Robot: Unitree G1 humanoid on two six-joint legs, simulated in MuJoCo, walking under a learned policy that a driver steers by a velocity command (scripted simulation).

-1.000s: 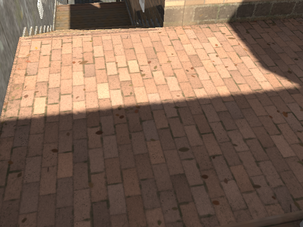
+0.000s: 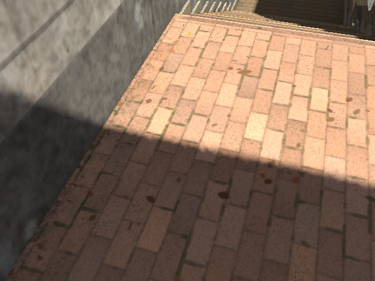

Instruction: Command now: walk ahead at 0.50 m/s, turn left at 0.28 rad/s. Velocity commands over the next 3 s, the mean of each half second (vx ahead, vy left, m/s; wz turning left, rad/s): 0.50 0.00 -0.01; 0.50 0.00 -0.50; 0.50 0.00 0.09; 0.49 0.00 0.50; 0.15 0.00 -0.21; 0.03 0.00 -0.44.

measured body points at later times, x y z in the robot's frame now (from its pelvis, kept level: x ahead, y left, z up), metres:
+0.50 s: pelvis +0.32 +0.01 -0.13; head +0.35 +0.00 +0.32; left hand +0.41 +0.25 -0.27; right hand +0.26 -0.24 -0.28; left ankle +0.25 +0.09 -0.86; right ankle +0.46 -0.12 -0.82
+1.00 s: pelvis +0.58 -0.07 -0.12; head +0.60 -0.10 +0.33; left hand +0.64 +0.20 -0.24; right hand +0.66 -0.36 -0.24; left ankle +0.77 +0.05 -0.80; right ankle +0.50 -0.10 -0.86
